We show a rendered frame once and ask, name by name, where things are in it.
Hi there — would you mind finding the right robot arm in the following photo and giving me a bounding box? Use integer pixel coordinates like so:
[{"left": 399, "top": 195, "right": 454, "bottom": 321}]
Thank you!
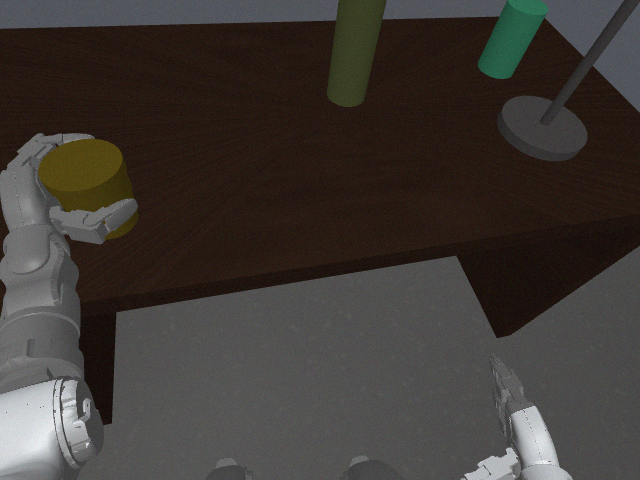
[{"left": 519, "top": 464, "right": 573, "bottom": 480}]

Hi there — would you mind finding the desk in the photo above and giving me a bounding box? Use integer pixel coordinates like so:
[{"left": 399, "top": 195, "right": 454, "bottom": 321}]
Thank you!
[{"left": 0, "top": 17, "right": 640, "bottom": 425}]

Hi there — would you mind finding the left robot arm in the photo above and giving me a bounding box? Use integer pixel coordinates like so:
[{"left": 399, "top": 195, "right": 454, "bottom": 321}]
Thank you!
[{"left": 0, "top": 224, "right": 104, "bottom": 480}]

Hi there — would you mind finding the right robot hand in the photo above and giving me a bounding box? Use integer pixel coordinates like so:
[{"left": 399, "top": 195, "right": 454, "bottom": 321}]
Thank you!
[{"left": 460, "top": 355, "right": 560, "bottom": 480}]

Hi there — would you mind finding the desk lamp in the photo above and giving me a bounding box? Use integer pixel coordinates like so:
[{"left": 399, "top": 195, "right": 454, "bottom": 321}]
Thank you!
[{"left": 497, "top": 0, "right": 640, "bottom": 161}]

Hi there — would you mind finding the left robot hand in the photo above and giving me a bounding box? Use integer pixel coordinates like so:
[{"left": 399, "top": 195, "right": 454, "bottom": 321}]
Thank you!
[{"left": 0, "top": 133, "right": 138, "bottom": 244}]

